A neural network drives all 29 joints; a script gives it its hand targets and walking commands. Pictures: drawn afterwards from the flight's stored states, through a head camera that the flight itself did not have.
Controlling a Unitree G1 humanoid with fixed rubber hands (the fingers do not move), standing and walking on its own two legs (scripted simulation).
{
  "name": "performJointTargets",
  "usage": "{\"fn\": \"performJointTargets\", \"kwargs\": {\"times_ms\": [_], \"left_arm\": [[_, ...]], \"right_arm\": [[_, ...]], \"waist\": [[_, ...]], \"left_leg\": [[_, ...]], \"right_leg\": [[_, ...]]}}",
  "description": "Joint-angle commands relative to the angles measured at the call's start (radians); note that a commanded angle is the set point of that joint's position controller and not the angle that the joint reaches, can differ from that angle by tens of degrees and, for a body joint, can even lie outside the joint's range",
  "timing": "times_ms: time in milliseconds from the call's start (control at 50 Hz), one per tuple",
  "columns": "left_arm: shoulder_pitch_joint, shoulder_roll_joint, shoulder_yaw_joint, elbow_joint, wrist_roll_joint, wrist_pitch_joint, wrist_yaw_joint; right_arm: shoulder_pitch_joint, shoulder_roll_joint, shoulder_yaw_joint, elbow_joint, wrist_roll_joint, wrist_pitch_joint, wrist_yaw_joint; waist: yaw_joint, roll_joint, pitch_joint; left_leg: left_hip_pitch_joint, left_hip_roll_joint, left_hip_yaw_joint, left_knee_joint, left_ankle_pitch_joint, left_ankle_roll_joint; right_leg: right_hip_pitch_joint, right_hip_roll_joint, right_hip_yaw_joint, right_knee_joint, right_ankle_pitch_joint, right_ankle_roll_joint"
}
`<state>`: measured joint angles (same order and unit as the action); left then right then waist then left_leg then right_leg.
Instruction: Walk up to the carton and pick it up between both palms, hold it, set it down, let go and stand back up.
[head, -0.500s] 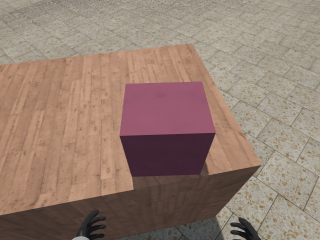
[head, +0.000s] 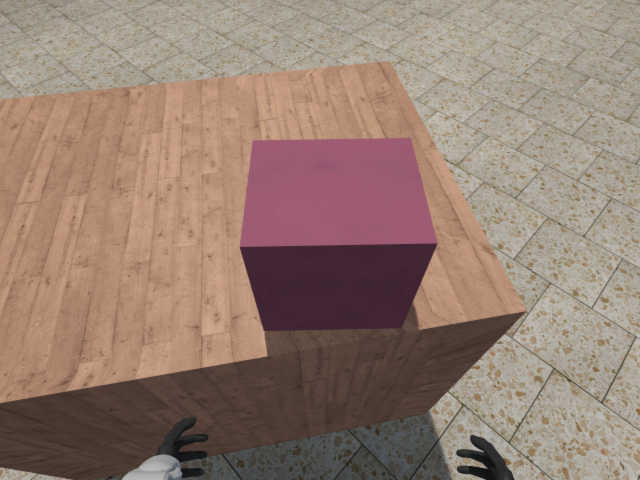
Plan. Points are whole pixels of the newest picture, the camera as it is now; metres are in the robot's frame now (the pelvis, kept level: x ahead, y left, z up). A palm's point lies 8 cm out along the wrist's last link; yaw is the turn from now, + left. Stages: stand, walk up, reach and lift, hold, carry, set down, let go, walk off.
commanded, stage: set down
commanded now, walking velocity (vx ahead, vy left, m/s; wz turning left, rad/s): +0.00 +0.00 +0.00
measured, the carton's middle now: (332, 241) +0.44 +0.01 +0.03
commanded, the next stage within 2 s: let go in 0.28 s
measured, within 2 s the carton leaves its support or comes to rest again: neither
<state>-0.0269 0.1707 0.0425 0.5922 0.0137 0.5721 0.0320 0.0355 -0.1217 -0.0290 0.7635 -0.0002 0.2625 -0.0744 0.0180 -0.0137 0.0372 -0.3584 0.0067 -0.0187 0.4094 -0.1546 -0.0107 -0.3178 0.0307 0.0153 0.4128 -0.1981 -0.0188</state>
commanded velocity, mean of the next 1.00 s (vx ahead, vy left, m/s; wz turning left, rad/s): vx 0.00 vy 0.00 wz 0.00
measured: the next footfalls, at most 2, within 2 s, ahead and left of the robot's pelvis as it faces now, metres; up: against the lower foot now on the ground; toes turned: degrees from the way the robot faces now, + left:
none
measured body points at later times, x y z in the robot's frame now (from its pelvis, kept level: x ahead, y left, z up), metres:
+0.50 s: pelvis +0.00 -0.01 +0.00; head +0.07 +0.01 +0.44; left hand +0.18 +0.23 -0.12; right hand +0.17 -0.22 -0.14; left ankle +0.03 +0.12 -0.74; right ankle +0.00 -0.11 -0.74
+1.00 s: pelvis +0.00 +0.01 +0.00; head -0.01 +0.02 +0.45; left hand +0.18 +0.24 -0.08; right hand +0.16 -0.22 -0.09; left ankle +0.03 +0.12 -0.74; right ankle +0.00 -0.11 -0.74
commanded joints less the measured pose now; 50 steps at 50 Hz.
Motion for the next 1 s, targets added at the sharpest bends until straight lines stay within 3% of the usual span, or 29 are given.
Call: {"fn": "performJointTargets", "kwargs": {"times_ms": [0,280,400,480,540,640,720,820,880,980], "left_arm": [[-0.098,0.09,0.022,-0.052,0.007,0.006,0.004],[-0.197,0.121,0.017,0.026,0.013,0.093,-0.001],[-0.075,0.126,-0.014,-0.152,-0.005,0.091,0.011],[-0.001,0.153,-0.042,-0.307,-0.032,0.098,0.017],[0.042,0.164,-0.054,-0.358,-0.039,0.097,0.008],[0.087,0.155,-0.043,-0.33,-0.011,0.001,-0.014],[0.085,0.141,-0.012,-0.285,0.019,-0.16,-0.019],[0.1,0.137,0.011,-0.233,0.02,-0.342,-0.019],[0.109,0.143,0.006,-0.224,0.007,-0.397,-0.019],[0.126,0.138,-0.013,-0.225,-0.006,-0.418,-0.008]], "right_arm": [[-0.083,-0.081,-0.028,-0.007,-0.001,-0.008,-0.004],[-0.219,-0.096,-0.037,0.169,0.04,0.049,-0.007],[-0.138,-0.165,-0.053,0.089,0.03,0.03,0.01],[-0.102,-0.188,-0.053,-0.032,0.025,0.036,0.04],[-0.062,-0.179,-0.019,-0.095,0.047,0.044,0.068],[-0.006,-0.17,0.011,-0.146,0.051,-0.024,0.103],[0.004,-0.17,0.004,-0.149,0.027,-0.168,0.114],[0.037,-0.159,-0.007,-0.139,0.003,-0.352,0.094],[0.036,-0.164,-0.014,-0.139,-0.013,-0.417,0.075],[0.029,-0.189,-0.034,-0.131,-0.033,-0.45,0.067]], "waist": [[0.0,0.018,-0.214],[0.001,0.027,-0.305],[0.005,0.036,-0.393],[0.002,0.002,-0.33],[-0.001,-0.003,-0.241],[-0.011,-0.006,-0.113],[-0.013,0.0,-0.099],[-0.019,-0.024,-0.122],[-0.017,-0.033,-0.111],[-0.013,0.011,-0.069]], "left_leg": [[0.096,0.0,0.022,-0.007,0.108,-0.01],[0.053,0.0,0.001,0.074,0.16,-0.013],[0.253,-0.011,-0.013,0.013,0.306,-0.032],[0.305,-0.025,-0.005,-0.06,0.305,-0.023],[0.294,-0.039,0.004,-0.101,0.273,-0.018],[0.239,-0.053,0.013,-0.139,0.166,-0.011],[0.232,-0.054,0.016,-0.13,0.11,-0.001],[0.207,-0.05,0.025,-0.092,0.038,0.009],[0.167,-0.043,0.034,-0.08,-0.03,0.016],[0.018,-0.017,0.048,-0.11,-0.175,0.033]], "right_leg": [[0.056,-0.021,-0.003,-0.031,0.096,-0.003],[0.001,-0.016,-0.011,0.044,0.133,-0.014],[0.108,0.018,-0.013,-0.011,0.24,-0.033],[0.136,0.01,0.0,-0.094,0.244,-0.012],[0.16,-0.003,0.016,-0.139,0.253,0.005],[0.19,-0.025,0.038,-0.164,0.227,0.02],[0.18,-0.034,0.042,-0.138,0.165,0.024],[0.14,-0.041,0.042,-0.091,0.059,0.025],[0.116,-0.038,0.039,-0.066,-0.017,0.016],[0.178,-0.006,0.017,0.014,-0.079,0.003]]}}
